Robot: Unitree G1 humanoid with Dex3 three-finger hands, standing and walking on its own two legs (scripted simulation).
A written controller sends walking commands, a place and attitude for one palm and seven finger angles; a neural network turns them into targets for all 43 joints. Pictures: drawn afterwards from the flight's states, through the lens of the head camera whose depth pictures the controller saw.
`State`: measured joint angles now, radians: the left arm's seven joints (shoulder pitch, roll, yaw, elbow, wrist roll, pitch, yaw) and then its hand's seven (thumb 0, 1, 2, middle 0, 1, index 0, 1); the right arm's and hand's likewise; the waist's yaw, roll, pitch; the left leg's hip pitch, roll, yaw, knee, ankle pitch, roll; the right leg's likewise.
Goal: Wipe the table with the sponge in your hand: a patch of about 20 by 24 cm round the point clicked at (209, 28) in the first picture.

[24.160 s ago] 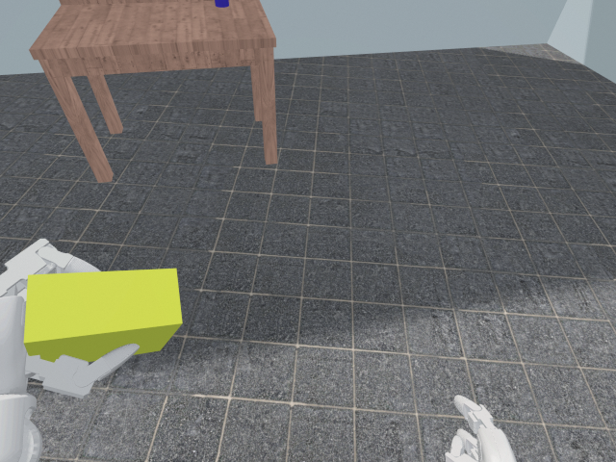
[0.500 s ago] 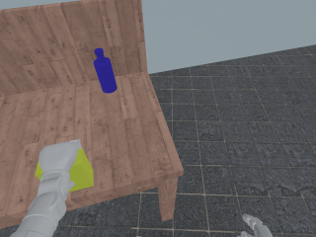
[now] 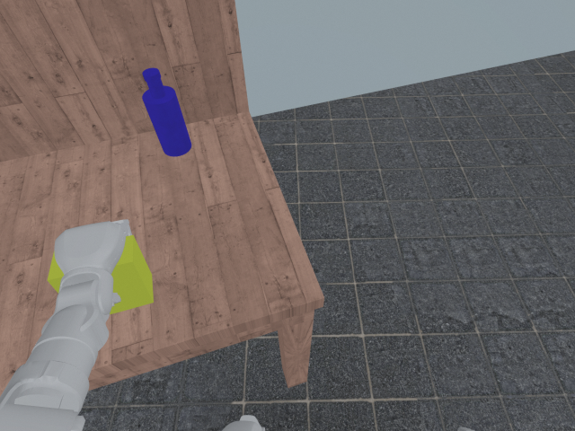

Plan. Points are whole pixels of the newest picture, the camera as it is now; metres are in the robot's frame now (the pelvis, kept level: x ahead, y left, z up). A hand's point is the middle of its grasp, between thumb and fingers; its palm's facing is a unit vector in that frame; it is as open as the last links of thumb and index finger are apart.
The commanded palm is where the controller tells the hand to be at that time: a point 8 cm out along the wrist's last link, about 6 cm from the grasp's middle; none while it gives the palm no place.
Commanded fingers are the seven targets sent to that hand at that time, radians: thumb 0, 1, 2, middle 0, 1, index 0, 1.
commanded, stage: wipe forward along the first lane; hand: left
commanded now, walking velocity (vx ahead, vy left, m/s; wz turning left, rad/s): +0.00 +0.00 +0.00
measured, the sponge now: (111, 285) +0.34 +0.32 -0.05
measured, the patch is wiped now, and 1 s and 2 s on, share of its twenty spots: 0.30 0.60 0.70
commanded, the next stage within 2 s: slide across to the middle lane in 0.92 s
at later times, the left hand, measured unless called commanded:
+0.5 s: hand (103, 242) +0.39 +0.33 +0.00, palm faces -0.11 +0.03 -0.99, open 9.8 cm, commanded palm +0.38 +0.32 +0.02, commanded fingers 0.00 0.10 1.30 -1.20 -1.60 -1.20 -1.60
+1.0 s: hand (99, 218) +0.44 +0.36 +0.00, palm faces -0.12 +0.03 -0.99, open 9.8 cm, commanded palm +0.43 +0.33 +0.03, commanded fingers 0.00 0.10 1.30 -1.20 -1.60 -1.20 -1.60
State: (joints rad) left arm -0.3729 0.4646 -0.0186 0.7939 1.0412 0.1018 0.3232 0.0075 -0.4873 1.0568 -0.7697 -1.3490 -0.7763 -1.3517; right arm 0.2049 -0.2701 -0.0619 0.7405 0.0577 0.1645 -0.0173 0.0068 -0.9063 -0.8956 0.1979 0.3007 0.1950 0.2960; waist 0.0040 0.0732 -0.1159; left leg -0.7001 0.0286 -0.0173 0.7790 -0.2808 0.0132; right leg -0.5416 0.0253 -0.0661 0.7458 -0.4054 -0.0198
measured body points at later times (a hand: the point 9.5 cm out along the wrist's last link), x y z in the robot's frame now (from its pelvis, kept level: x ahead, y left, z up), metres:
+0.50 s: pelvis -0.01 +0.01 -0.01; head +0.06 +0.02 +0.44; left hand +0.39 +0.33 +0.05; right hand +0.07 -0.26 -0.14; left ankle +0.06 +0.11 -0.71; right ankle -0.02 -0.11 -0.71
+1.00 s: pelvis -0.01 +0.03 -0.02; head +0.08 +0.05 +0.42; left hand +0.44 +0.35 +0.05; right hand +0.03 -0.25 -0.14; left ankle +0.06 +0.11 -0.71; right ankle -0.02 -0.11 -0.71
